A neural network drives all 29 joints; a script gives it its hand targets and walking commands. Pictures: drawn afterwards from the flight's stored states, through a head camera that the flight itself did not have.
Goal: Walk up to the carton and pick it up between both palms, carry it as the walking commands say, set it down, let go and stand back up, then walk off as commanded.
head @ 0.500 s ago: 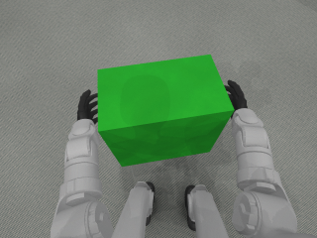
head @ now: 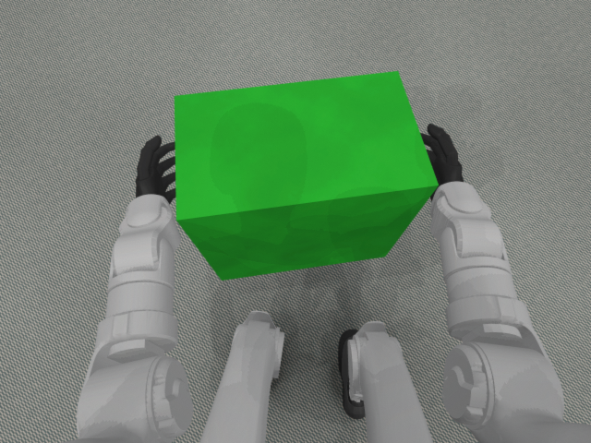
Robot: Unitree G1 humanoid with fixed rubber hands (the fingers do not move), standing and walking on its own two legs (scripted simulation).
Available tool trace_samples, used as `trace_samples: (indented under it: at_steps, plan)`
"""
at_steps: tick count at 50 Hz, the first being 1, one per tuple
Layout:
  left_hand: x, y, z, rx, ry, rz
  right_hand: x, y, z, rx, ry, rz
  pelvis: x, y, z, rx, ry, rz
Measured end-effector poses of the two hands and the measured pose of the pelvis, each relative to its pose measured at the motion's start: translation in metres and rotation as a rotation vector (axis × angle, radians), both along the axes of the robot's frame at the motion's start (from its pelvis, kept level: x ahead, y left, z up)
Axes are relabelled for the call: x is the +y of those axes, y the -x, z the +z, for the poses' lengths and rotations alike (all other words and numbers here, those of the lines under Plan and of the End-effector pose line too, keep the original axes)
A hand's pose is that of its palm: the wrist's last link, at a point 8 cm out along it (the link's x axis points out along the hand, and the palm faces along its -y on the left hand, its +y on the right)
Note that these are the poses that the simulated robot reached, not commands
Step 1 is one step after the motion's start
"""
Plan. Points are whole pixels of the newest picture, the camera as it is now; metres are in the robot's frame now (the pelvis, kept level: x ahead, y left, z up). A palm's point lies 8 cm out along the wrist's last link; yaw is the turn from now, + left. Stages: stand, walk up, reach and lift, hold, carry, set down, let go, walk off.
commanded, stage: set down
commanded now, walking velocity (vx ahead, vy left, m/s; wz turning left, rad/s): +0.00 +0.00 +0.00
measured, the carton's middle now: (297, 190) +0.45 +0.06 -0.17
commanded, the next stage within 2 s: none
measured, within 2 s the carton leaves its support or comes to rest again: neither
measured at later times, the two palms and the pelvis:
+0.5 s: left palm (172, 197) +0.42 +0.25 -0.16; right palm (417, 189) +0.47 -0.13 -0.17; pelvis -0.04 +0.01 -0.08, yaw +0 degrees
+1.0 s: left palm (189, 215) +0.43 +0.26 -0.31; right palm (385, 198) +0.49 -0.11 -0.30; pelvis -0.06 +0.00 -0.15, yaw +0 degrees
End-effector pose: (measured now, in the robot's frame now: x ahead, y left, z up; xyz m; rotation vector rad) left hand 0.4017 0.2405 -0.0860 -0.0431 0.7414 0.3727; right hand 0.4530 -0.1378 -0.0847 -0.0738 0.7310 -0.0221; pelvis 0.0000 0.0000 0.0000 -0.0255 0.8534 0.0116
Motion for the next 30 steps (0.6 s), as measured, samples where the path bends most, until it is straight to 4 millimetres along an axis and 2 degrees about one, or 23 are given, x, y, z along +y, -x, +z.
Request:
trace_samples:
  at_steps: [16, 21, 30]
  plan:
    - [-0.001, -0.012, -0.051, -0.006, -0.020, -0.026, -0.001, -0.007, -0.053, -0.013, -0.002, -0.011, 0.005, 0.031, -0.056, 0.003, 0.002, 0.003]
    - [0.003, -0.018, -0.064, -0.013, -0.029, -0.022, 0.002, -0.013, -0.071, -0.017, -0.019, -0.013, 0.005, 0.040, -0.073, -0.001, -0.003, 0.001]
    - [0.012, -0.024, -0.099, 0.003, -0.041, -0.008, 0.013, -0.028, -0.107, -0.005, -0.024, 0.009, 0.004, 0.047, -0.097, -0.023, -0.002, 0.005]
